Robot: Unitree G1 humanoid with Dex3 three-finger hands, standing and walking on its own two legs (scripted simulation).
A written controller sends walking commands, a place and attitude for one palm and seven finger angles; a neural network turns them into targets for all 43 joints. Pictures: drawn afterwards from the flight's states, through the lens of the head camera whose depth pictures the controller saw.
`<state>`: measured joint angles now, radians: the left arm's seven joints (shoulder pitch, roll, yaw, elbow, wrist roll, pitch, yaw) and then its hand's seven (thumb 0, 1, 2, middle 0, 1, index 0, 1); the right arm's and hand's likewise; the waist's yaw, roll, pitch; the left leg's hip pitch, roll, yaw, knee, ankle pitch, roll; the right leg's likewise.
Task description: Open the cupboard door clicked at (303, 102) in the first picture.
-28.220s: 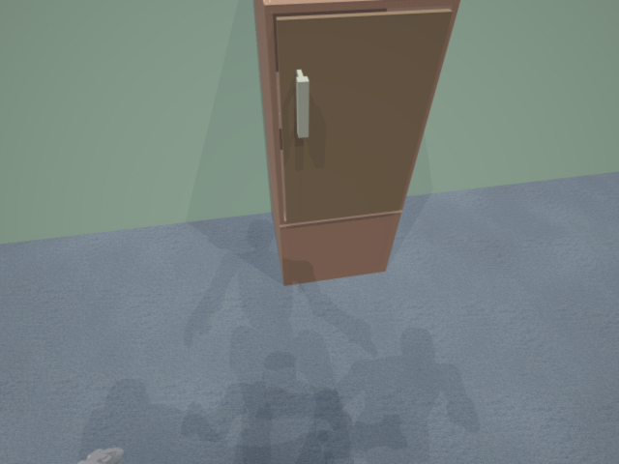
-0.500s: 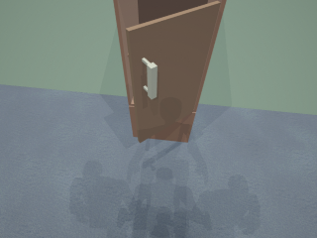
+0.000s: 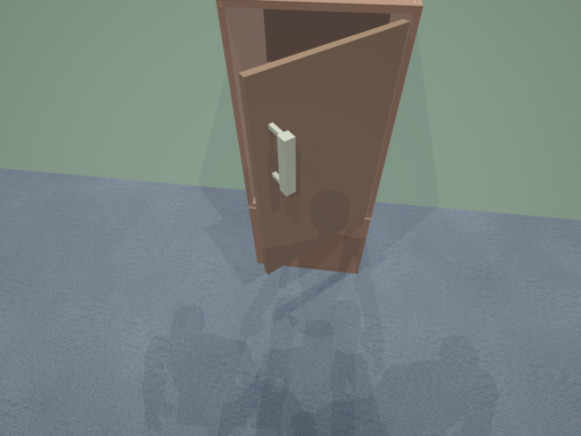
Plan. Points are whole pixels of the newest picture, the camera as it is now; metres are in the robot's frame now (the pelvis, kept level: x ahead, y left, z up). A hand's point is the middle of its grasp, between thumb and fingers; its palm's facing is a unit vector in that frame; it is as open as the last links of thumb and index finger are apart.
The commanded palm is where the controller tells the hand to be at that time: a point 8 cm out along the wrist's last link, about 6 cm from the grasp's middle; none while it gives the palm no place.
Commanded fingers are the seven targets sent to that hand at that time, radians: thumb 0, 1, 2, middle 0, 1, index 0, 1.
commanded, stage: let the arm hang, fingers relaxed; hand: left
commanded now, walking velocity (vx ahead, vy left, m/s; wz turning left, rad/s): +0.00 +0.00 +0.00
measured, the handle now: (280, 159) +0.59 +0.05 +0.03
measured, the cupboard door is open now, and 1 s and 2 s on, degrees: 42 42 42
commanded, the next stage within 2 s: look to check the result in 0.28 s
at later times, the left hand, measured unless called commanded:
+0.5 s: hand out of the picture +0.06 +0.20 -0.16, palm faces +0.00 -0.96 -0.27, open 7.4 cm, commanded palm none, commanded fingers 0.00 0.90 0.90 -0.20 -0.30 -0.20 -0.30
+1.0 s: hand out of the picture +0.09 +0.19 -0.16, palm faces +0.00 -0.96 -0.27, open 7.4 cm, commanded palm none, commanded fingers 0.00 0.90 0.90 -0.20 -0.30 -0.20 -0.30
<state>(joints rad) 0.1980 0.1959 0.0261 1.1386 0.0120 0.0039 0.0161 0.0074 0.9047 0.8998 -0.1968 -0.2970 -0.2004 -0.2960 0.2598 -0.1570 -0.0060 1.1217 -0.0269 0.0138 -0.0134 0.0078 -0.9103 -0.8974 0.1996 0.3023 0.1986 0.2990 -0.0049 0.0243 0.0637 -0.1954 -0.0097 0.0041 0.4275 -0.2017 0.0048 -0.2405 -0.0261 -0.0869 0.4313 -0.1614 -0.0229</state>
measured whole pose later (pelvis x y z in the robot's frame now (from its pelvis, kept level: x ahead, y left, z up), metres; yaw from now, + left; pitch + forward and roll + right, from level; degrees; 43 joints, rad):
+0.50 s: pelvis +0.02 -0.01 +0.00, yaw +0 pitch -2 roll +0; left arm 0.16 0.22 0.03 1.15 0.01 -0.01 0.01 0.01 0.90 0.90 -0.20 -0.30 -0.20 -0.30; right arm 0.20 -0.22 -0.01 1.14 -0.03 0.01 -0.02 0.01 -0.91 -0.90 0.20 0.30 0.20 0.30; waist -0.01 0.02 0.08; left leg -0.14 0.01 0.00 0.36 -0.19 -0.01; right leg -0.19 0.00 -0.09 0.37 -0.15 -0.04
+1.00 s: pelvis +0.03 -0.02 +0.01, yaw +0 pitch -2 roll +0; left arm 0.12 0.23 0.02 1.15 0.01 -0.02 0.01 0.01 0.90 0.90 -0.20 -0.30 -0.20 -0.30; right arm 0.16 -0.24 0.00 1.14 -0.02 0.00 -0.02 0.01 -0.91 -0.90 0.20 0.30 0.20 0.30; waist -0.01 0.02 0.07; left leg -0.10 0.02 0.00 0.33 -0.20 -0.03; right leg -0.15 0.01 -0.09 0.34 -0.16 -0.04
